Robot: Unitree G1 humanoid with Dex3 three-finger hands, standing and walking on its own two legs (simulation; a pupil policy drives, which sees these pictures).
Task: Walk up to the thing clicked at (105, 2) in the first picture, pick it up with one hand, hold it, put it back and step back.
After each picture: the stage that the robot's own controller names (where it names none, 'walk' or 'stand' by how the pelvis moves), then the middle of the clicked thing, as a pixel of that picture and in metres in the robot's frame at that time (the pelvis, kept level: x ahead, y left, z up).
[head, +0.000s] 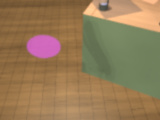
stand; (104, 1) +1.05 -0.14 -0.05
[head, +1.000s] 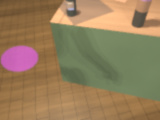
walk; (71, 6) +0.94 +0.12 -0.02
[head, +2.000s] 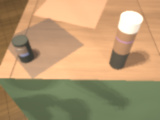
stand; (23, 49) +0.53 +0.29 -0.02
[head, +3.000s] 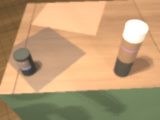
stand; (25, 62) +0.47 +0.27 -0.03
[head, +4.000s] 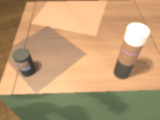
stand; (25, 63) +0.47 +0.26 -0.04
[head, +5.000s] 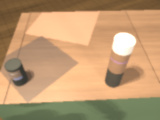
stand; (17, 72) +0.45 +0.29 -0.05
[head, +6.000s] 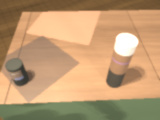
stand; (18, 72) +0.45 +0.29 -0.05
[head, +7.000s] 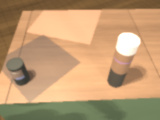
rise first; (19, 72) +0.45 +0.28 -0.05
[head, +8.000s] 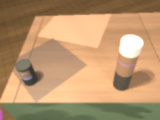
rise first; (27, 73) +0.45 +0.29 -0.05
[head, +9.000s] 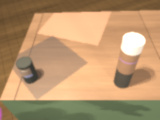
go down; (27, 70) +0.45 +0.29 -0.05
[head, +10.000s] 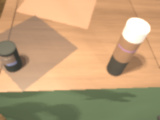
go down; (10, 57) +0.46 +0.26 -0.02
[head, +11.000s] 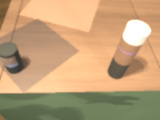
go down; (11, 58) +0.46 +0.27 -0.02
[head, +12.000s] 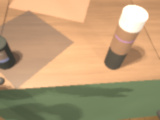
close in; (1, 53) +0.46 +0.28 +0.01
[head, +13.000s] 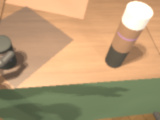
close; (3, 53) +0.45 +0.26 +0.02
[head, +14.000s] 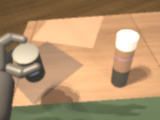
lift; (30, 64) +0.33 +0.17 +0.17
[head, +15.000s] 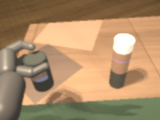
hold; (40, 72) +0.33 +0.15 +0.14
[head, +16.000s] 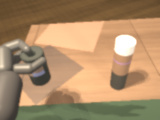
hold; (36, 66) +0.34 +0.16 +0.15
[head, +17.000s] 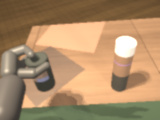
crouch; (41, 72) +0.33 +0.15 +0.13
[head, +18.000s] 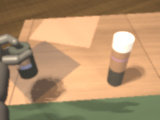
crouch; (24, 60) +0.40 +0.21 +0.12
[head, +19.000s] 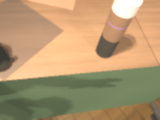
lower; out of the picture +0.45 +0.26 +0.03
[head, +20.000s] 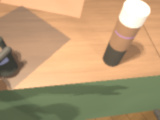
lower; (0, 56) +0.43 +0.25 +0.03
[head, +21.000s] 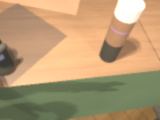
lower; out of the picture +0.44 +0.26 +0.03
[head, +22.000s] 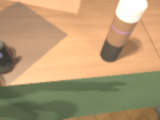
lower; out of the picture +0.44 +0.26 +0.03
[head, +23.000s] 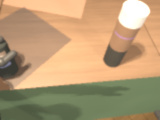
draw back; (2, 59) +0.43 +0.25 +0.03
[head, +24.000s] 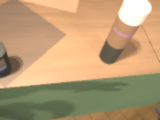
rise; out of the picture +0.41 +0.24 +0.03
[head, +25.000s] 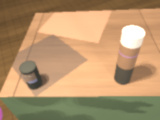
sink last; (31, 75) +0.42 +0.26 -0.01
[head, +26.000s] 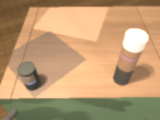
stand; (30, 76) +0.40 +0.24 -0.04
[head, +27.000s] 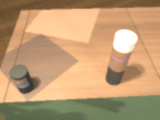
stand; (22, 79) +0.40 +0.26 -0.04
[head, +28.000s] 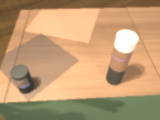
stand; (23, 79) +0.40 +0.26 -0.05
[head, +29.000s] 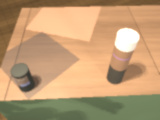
stand; (23, 78) +0.40 +0.26 -0.04
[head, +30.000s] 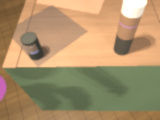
walk; (32, 46) +0.51 +0.25 -0.03
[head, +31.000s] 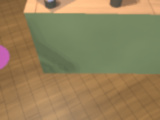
walk; out of the picture +0.88 +0.17 -0.02
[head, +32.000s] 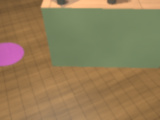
stand; out of the picture +1.14 +0.20 -0.03
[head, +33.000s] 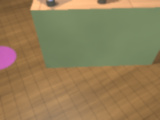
stand; out of the picture +1.12 +0.25 -0.05
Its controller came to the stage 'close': yes
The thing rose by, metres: 0.23
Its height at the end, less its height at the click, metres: +0.00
